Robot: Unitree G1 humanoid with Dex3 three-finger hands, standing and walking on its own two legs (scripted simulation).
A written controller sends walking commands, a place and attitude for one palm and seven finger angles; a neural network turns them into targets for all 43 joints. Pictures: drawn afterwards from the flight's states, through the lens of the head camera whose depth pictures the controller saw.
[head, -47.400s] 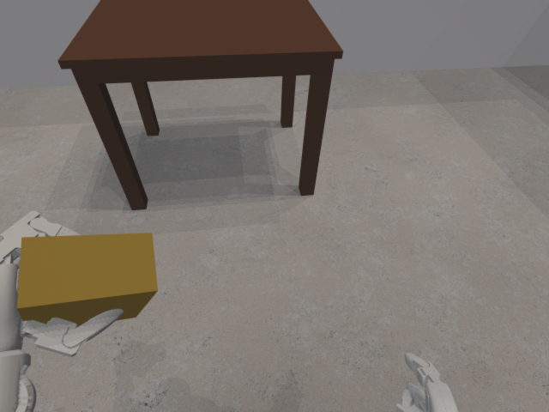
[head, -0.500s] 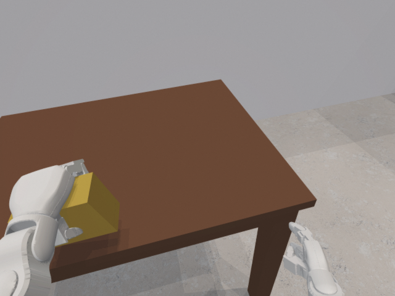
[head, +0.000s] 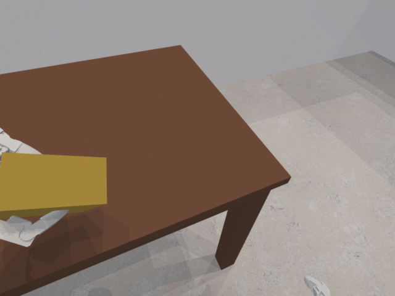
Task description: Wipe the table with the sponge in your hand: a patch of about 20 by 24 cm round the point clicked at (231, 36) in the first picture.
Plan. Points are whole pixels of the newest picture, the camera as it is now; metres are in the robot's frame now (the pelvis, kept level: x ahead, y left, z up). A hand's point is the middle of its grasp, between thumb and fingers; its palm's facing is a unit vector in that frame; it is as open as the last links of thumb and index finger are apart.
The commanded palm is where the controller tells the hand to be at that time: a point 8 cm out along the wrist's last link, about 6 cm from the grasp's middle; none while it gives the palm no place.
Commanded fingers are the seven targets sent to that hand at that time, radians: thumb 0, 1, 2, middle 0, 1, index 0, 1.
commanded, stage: step back with the hand held close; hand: left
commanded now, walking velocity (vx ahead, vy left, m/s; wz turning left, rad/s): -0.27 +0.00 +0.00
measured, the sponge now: (64, 188) +0.23 +0.21 +0.17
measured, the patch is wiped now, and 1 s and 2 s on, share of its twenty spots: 1.00 1.00 1.00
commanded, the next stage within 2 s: stop stepping back and stand still in 0.96 s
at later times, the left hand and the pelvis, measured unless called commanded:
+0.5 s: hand out of the picture +0.16 +0.27 +0.21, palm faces +0.50 -0.82 -0.29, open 10.0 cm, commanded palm +0.11 +0.29 +0.22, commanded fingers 0.00 0.10 1.30 -1.20 -1.60 -1.20 -1.60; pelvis -0.05 +0.01 -0.01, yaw +1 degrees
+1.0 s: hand out of the picture +0.04 +0.23 +0.20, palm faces +0.40 -0.84 -0.37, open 10.0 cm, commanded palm -0.02 +0.27 +0.22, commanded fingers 0.00 0.10 1.30 -1.20 -1.60 -1.20 -1.60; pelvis -0.18 -0.01 +0.00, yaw +0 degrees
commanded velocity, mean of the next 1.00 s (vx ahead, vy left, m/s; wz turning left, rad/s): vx -0.36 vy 0.00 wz -0.01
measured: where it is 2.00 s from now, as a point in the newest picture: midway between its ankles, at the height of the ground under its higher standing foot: outside the picture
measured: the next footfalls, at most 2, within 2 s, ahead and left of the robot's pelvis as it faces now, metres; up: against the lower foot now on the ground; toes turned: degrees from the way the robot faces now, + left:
right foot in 0.62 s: -0.04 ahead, -0.14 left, +0.00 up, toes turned +1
left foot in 0.82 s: -0.06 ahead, +0.11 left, +0.00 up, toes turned +3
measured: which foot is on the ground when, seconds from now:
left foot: down 0.00-0.62, up 0.64-0.80, down 0.82-1.00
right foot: down 0.00-0.32, up 0.34-0.60, down 0.62-0.84, up 0.86-1.00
